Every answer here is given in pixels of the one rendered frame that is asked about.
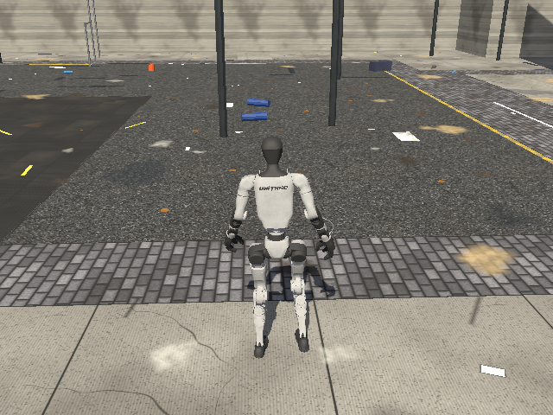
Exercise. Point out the left robot hand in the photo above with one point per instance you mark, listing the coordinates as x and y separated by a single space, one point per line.
235 240

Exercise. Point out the robot right forearm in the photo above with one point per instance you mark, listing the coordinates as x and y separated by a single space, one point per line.
320 227

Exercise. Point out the robot left forearm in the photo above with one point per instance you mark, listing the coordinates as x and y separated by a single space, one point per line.
233 226

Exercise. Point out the robot right upper arm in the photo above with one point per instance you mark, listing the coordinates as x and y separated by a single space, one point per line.
301 181

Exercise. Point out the robot right shin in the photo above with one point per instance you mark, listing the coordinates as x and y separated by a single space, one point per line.
301 309

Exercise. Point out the robot left upper arm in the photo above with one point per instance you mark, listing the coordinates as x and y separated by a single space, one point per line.
247 182

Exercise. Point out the humanoid robot head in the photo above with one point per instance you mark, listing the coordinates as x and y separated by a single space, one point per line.
272 148

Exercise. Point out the right robot hand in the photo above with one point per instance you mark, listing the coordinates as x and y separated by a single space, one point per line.
329 247

